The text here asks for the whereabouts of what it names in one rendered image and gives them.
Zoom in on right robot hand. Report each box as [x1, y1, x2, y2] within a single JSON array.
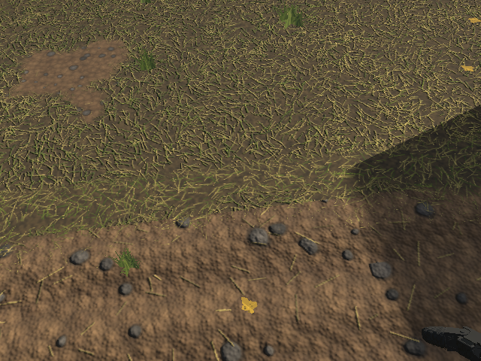
[[422, 326, 481, 361]]

